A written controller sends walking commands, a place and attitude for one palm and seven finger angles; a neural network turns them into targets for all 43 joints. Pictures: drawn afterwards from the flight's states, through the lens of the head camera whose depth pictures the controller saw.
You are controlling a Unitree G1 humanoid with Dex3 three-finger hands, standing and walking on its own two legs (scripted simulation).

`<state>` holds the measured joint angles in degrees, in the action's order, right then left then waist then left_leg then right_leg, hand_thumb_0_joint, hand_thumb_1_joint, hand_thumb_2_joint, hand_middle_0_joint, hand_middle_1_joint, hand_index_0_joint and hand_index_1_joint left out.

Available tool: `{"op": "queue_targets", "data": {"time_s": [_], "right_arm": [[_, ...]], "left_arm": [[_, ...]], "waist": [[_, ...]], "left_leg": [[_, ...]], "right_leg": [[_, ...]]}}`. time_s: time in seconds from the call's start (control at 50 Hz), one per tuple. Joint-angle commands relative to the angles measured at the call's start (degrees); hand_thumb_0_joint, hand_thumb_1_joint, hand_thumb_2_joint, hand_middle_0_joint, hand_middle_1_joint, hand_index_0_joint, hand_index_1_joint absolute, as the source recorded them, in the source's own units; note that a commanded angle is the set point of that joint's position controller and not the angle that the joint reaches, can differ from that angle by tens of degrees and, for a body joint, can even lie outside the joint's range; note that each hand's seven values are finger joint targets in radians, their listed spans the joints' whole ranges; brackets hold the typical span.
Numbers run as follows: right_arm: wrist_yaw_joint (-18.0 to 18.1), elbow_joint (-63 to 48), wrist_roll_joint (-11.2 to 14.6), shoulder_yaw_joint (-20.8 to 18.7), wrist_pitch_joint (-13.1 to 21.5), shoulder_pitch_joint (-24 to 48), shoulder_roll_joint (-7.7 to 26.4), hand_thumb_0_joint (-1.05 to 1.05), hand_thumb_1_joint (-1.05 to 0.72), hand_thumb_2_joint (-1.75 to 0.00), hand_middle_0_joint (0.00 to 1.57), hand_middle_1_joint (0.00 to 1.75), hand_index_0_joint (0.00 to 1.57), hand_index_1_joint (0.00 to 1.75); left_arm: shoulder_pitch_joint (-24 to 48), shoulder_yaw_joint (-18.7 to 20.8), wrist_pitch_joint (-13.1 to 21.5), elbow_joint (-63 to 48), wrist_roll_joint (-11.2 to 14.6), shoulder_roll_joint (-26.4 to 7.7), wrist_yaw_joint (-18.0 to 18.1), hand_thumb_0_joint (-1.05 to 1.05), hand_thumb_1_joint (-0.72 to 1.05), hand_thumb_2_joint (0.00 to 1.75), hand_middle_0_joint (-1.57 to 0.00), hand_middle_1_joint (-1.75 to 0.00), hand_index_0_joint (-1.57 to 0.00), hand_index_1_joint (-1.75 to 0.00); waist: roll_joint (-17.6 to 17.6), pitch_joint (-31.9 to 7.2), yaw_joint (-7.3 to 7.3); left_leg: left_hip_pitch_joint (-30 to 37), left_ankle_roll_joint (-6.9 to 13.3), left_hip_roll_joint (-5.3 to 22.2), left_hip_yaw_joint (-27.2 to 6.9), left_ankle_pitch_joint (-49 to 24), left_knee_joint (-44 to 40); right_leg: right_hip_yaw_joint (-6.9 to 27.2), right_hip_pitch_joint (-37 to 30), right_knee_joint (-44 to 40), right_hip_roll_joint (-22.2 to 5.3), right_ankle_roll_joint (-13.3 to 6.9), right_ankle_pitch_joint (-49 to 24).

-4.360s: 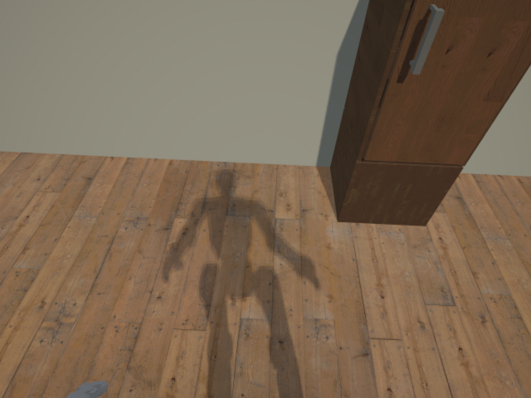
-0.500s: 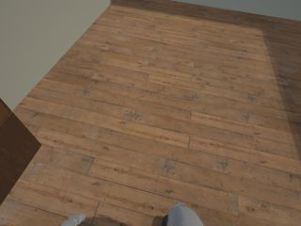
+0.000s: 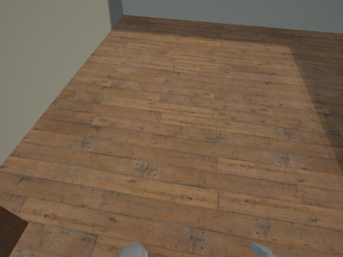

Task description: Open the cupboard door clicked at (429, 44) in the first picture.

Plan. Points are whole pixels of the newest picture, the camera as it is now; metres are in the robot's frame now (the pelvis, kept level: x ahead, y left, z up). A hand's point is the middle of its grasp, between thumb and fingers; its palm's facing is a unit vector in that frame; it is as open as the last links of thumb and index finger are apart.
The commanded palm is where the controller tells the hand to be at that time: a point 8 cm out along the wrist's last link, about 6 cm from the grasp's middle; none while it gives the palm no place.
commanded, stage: walk to a spot facing it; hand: left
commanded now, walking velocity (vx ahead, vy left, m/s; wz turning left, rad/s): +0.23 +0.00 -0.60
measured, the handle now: out of the picture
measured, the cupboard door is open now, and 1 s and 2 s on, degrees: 0 0 0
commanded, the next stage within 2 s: turn to face it in 0.40 s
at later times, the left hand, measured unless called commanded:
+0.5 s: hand (131, 199) +0.30 +0.16 -0.16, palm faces -0.28 -0.92 -0.26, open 7.4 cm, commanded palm none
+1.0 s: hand (134, 208) +0.29 +0.15 -0.19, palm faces -0.07 -0.99 -0.15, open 7.3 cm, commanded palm none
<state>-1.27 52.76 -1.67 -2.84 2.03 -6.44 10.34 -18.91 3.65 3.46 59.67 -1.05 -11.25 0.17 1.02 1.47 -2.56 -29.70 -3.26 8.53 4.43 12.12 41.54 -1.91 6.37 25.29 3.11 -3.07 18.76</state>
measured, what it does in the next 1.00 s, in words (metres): walks ahead: left foot, then right foot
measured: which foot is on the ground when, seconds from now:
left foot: up 0.00-0.04, down 0.06-0.52, up 0.54-0.96, down 0.98-1.00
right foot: down 0.00-0.08, up 0.10-0.48, down 0.50-0.98, up 1.00-1.00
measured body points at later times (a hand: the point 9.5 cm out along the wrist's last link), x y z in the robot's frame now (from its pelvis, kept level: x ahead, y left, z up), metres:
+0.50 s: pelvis +0.14 +0.00 -0.01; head +0.17 -0.03 +0.43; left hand +0.32 +0.21 -0.14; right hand +0.05 -0.24 -0.17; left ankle +0.13 +0.14 -0.74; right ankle +0.15 -0.11 -0.73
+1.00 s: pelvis +0.16 -0.01 -0.02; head +0.19 +0.01 +0.43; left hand +0.29 +0.20 -0.18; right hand +0.17 -0.26 -0.16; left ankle +0.20 +0.08 -0.74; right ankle +0.15 -0.11 -0.73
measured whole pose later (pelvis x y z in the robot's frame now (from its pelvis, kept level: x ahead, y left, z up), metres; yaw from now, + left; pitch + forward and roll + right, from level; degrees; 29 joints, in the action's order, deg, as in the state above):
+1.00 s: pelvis +0.16 -0.01 -0.02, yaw -7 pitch -1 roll -2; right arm -0.7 55.6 -1.5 -3.7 -2.2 -14.4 9.8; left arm -8.4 3.6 -1.3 54.4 -0.5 -9.5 1.7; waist -1.8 3.7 1.6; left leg -20.0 0.8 4.1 7.8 17.7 39.9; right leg -17.1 17.4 41.8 -7.1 0.4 24.4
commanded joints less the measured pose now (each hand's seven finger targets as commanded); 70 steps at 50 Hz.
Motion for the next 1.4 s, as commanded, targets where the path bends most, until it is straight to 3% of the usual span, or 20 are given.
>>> {"op": "queue_targets", "data": {"time_s": [0.0, 0.02, 0.06, 0.08, 0.14, 0.2, 0.44, 0.46, 0.48, 0.5, 0.52, 0.64, 0.8, 0.9, 0.92, 0.96, 1.02, 1.12, 1.26, 1.38], "right_arm": [[0.97, -2.56, 0.27, -1.03, 1.64, -2.12, 5.12, 0.0, -0.9, -0.9, 0.2, 0.3, 0.2, 0.3], [1.56, -0.44, 0.08, -1.79, 2.02, -9.05, 7.44, 0.0, -0.9, -0.9, 0.2, 0.3, 0.2, 0.3], [2.23, 2.31, -0.47, -3.53, 2.13, -21.6, 17.42, 0.0, -0.9, -0.9, 0.2, 0.3, 0.2, 0.3], [2.19, 1.97, 0.0, -2.59, 1.47, -19.89, 14.76, 0.0, -0.9, -0.9, 0.2, 0.3, 0.2, 0.3], [2.48, -0.43, 0.18, -0.69, 1.66, -8.8, 7.76, 0.0, -0.9, -0.9, 0.2, 0.3, 0.2, 0.3], [2.87, 0.04, 0.27, -0.61, 1.59, -7.67, 6.89, 0.0, -0.9, -0.9, 0.2, 0.3, 0.2, 0.3], [2.17, 0.14, -0.21, -3.56, -1.14, -9.58, 11.1, 0.0, -0.9, -0.9, 0.2, 0.3, 0.2, 0.3], [1.97, -0.24, 0.04, -3.52, -1.28, -9.66, 11.06, 0.0, -0.9, -0.9, 0.2, 0.3, 0.2, 0.3], [1.4, -1.13, 0.57, -2.82, -1.54, -11.47, 8.44, 0.0, -0.9, -0.9, 0.2, 0.3, 0.2, 0.3], [1.55, -3.18, 0.67, -1.37, -1.62, -10.2, 4.3, 0.0, -0.9, -0.9, 0.2, 0.3, 0.2, 0.3], [2.64, -3.05, 1.32, -1.22, -2.63, -9.44, 5.52, 0.0, -0.9, -0.9, 0.2, 0.3, 0.2, 0.3], [2.27, 4.0, 0.8, 0.01, -3.8, -14.83, 2.76, 0.0, -0.9, -0.9, 0.2, 0.3, 0.2, 0.3], [1.39, 1.95, 0.83, -0.79, -4.49, -8.5, 2.81, 0.0, -0.9, -0.9, 0.2, 0.3, 0.2, 0.3], [0.91, 0.82, 0.54, -1.4, -4.06, -10.44, 2.79, 0.0, -0.9, -0.9, 0.2, 0.3, 0.2, 0.3], [0.78, 1.02, 0.46, -1.74, -3.78, -12.98, 4.07, 0.0, -0.9, -0.9, 0.2, 0.3, 0.2, 0.3], [1.3, 0.47, -0.19, -3.64, -3.06, -17.38, 12.72, 0.0, -0.9, -0.9, 0.2, 0.3, 0.2, 0.3], [2.17, -0.72, -0.1, -3.39, -2.6, -11.96, 10.96, 0.0, -0.9, -0.9, 0.2, 0.3, 0.2, 0.3], [2.47, -2.17, 0.37, -3.12, -1.85, -8.93, 11.44, 0.0, -0.9, -0.9, 0.2, 0.3, 0.2, 0.3], [1.7, -2.11, 0.17, -3.96, -3.05, -8.94, 13.41, 0.0, -0.9, -0.9, 0.2, 0.3, 0.2, 0.3], [1.03, -4.3, 0.2, -4.72, -4.07, -4.05, 14.2, 0.0, -0.9, -0.9, 0.2, 0.3, 0.2, 0.3]], "left_arm": [[-1.01, 1.82, 0.27, -3.33, 0.08, -8.99, 0.21, 0.0, 0.9, 0.9, -0.2, -0.3, -0.2, -0.3], [0.17, 1.96, 0.22, -3.84, 0.19, -8.43, 0.2, 0.0, 0.9, 0.9, -0.2, -0.3, -0.2, -0.3], [-1.24, 1.06, 0.49, -5.86, 1.05, -4.06, -0.57, 0.0, 0.9, 0.9, -0.2, -0.3, -0.2, -0.3], [0.72, 1.57, 0.11, -5.92, 0.38, -5.96, -0.31, 0.0, 0.9, 0.9, -0.2, -0.3, -0.2, -0.3], [2.51, 2.19, -1.81, -5.51, -0.38, -4.4, -1.43, 0.0, 0.9, 0.9, -0.2, -0.3, -0.2, -0.3], [0.36, 2.16, -4.02, -5.53, -0.13, -1.8, -1.75, 0.0, 0.9, 0.9, -0.2, -0.3, -0.2, -0.3], [7.92, 2.29, -4.43, -10.77, -0.54, -2.54, -1.67, 0.0, 0.9, 0.9, -0.2, -0.3, -0.2, -0.3], [3.49, 2.61, -3.73, -9.67, -0.66, -4.55, -1.46, 0.0, 0.9, 0.9, -0.2, -0.3, -0.2, -0.3], [-1.44, 3.58, -2.56, -8.31, -1.18, -10.73, -0.7, 0.0, 0.9, 0.9, -0.2, -0.3, -0.2, -0.3], [-5.24, 4.44, -2.07, -6.64, -0.32, -16.25, 0.03, 0.0, 0.9, 0.9, -0.2, -0.3, -0.2, -0.3], [-4.81, 3.75, -2.42, -6.57, 0.49, -14.93, 0.9, 0.0, 0.9, 0.9, -0.2, -0.3, -0.2, -0.3], [10.84, -0.11, -1.62, -8.01, -0.1, -6.09, 1.7, 0.0, 0.9, 0.9, -0.2, -0.3, -0.2, -0.3], [8.66, 1.15, -3.01, -6.88, -0.35, -7.62, 2.15, 0.0, 0.9, 0.9, -0.2, -0.3, -0.2, -0.3], [9.17, 2.1, -3.61, -7.74, -0.21, -7.94, 2.16, 0.0, 0.9, 0.9, -0.2, -0.3, -0.2, -0.3], [9.63, 2.06, -3.93, -8.05, 0.09, -7.04, 2.07, 0.0, 0.9, 0.9, -0.2, -0.3, -0.2, -0.3], [11.35, 1.21, -4.74, -11.92, 0.76, -2.4, 1.63, 0.0, 0.9, 0.9, -0.2, -0.3, -0.2, -0.3], [14.35, 1.89, -4.97, -11.96, -0.23, -3.25, 0.84, 0.0, 0.9, 0.9, -0.2, -0.3, -0.2, -0.3], [10.9, 1.93, -4.84, -9.71, 0.22, -4.54, 0.46, 0.0, 0.9, 0.9, -0.2, -0.3, -0.2, -0.3], [12.2, 1.52, -5.29, -11.3, 0.55, -5.02, 1.02, 0.0, 0.9, 0.9, -0.2, -0.3, -0.2, -0.3], [5.56, 1.69, -4.86, -10.74, 1.03, -6.22, 1.35, 0.0, 0.9, 0.9, -0.2, -0.3, -0.2, -0.3]], "waist": [[-6.76, -0.18, 2.31], [-2.88, -3.43, 5.62], [17.78, -14.35, 8.91], [9.52, -10.62, 8.58], [7.27, 0.25, 3.92], [8.64, -0.56, 1.79], [9.49, -1.47, 2.84], [5.37, -4.63, 0.22], [-9.72, -9.26, -1.87], [-20.67, -12.64, -2.53], [-14.84, -13.99, -2.21], [-7.43, -5.41, 4.93], [-9.27, 0.95, 1.81], [-6.26, -1.28, 3.3], [-1.07, -2.46, 4.77], [21.72, -1.88, 7.33], [11.45, -3.38, 5.43], [3.79, -7.64, 4.46], [8.09, -5.28, 5.64], [9.62, -5.54, 2.55]], "left_leg": [[12.84, 0.53, -4.04, 2.95, -1.09, -11.24], [25.01, 1.36, -3.1, 1.49, -4.78, -15.78], [46.19, 11.51, 23.71, -24.55, -20.36, -20.4], [39.1, 13.08, 23.61, -21.41, -19.74, -21.03], [21.32, 8.45, 16.83, -7.69, -15.0, -25.15], [17.64, 7.61, 13.29, 2.74, -20.64, -24.18], [22.7, 5.88, 14.0, 11.37, -20.07, -12.41], [20.79, 3.6, 12.42, 13.29, -21.32, -3.12], [7.79, 0.34, 7.57, 14.76, -6.25, 11.61], [-4.31, -1.93, -1.37, 9.27, 24.8, 25.58], [-1.21, -0.71, 0.42, -0.4, 25.5, 27.56], [6.09, -0.3, -1.22, -2.62, 10.71, 18.91], [4.23, -0.41, -2.2, 0.94, 13.13, 10.41], [11.5, 0.77, -2.81, 3.47, 5.78, -3.25], [16.38, 1.66, -2.19, 1.37, -0.52, -10.05], [20.95, 13.49, 17.03, -27.63, -24.66, -24.3], [18.18, 13.38, 11.89, -23.16, -9.19, -24.91], [24.59, 12.19, 6.65, -15.74, -20.1, -21.66], [21.68, 13.22, 5.71, -21.09, -12.91, -22.58], [11.58, 10.35, 1.31, -24.35, -6.23, -21.17]], "right_leg": [[12.49, 3.54, -0.17, -13.23, -5.33, -29.07], [10.64, 8.81, 9.07, -10.57, -3.36, -28.77], [0.37, 29.72, 41.71, -0.74, 2.32, 15.79], [3.4, 29.74, 47.56, -4.06, 2.16, 15.15], [1.98, 28.42, 49.09, -8.37, 4.14, 5.6], [-0.33, 24.58, 44.58, -8.65, 5.03, 1.84], [-6.63, 13.78, 11.2, -5.68, 4.37, -3.28], [-6.57, 5.71, 4.65, -4.99, 3.39, -9.27], [6.84, -8.55, 0.28, -15.09, -0.2, -25.02], [22.8, -14.09, 0.2, -27.63, -7.02, -54.22], [17.73, -10.12, -0.01, -28.61, -9.56, -55.82], [-1.05, 4.6, -3.85, -18.98, -3.79, -37.87], [-2.14, 4.59, -5.88, -24.05, -6.19, -26.15], [-5.69, 6.05, 0.92, -24.3, -2.77, -19.2], [-7.7, 8.88, 6.72, -22.46, -0.35, -14.84], [-9.4, 25.96, 30.56, -9.0, 7.25, 19.21], [0.1, 28.78, 42.97, -9.68, 6.22, 9.03], [0.88, 26.44, 37.81, -8.4, 7.8, 3.83], [1.01, 21.28, 25.84, -6.68, 8.22, 7.22], [-0.46, 5.9, 7.22, -3.71, 6.52, 1.36]]}}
